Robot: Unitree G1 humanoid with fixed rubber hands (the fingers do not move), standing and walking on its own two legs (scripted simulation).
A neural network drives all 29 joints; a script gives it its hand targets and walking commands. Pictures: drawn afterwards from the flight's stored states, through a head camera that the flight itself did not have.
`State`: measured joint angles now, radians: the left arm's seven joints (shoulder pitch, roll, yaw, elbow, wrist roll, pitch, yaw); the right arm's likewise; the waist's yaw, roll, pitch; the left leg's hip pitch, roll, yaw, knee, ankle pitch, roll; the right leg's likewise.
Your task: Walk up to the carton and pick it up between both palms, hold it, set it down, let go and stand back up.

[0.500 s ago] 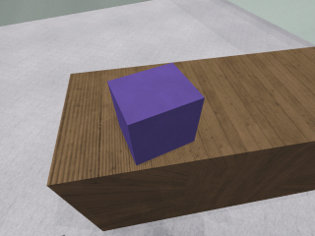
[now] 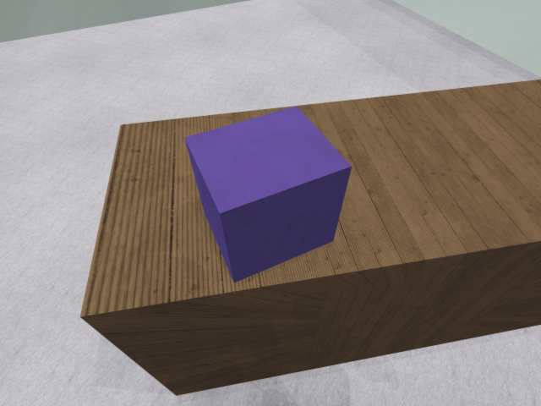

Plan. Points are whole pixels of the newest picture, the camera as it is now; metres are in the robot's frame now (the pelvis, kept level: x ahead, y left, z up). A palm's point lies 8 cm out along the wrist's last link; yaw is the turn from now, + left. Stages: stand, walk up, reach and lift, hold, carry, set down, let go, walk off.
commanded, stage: stand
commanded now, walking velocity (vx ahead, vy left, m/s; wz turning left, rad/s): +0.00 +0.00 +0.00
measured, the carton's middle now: (265, 194) +0.45 +0.04 +0.03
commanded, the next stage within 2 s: walk up in 0.44 s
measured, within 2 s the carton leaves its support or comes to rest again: neither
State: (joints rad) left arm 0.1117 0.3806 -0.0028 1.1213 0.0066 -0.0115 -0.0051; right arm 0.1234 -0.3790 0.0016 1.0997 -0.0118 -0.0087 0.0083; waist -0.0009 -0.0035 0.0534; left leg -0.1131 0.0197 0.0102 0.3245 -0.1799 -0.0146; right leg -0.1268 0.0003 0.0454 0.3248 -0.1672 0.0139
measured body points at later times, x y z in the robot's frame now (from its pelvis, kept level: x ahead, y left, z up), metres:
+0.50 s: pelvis +0.00 +0.00 +0.00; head +0.01 +0.00 +0.45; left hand +0.09 +0.31 -0.13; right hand +0.09 -0.31 -0.13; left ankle +0.00 +0.13 -0.75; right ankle +0.01 -0.13 -0.75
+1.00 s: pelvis -0.06 -0.05 -0.02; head +0.01 -0.07 +0.43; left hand +0.03 +0.28 -0.12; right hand +0.07 -0.38 -0.14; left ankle +0.00 +0.13 -0.75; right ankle -0.09 -0.17 -0.73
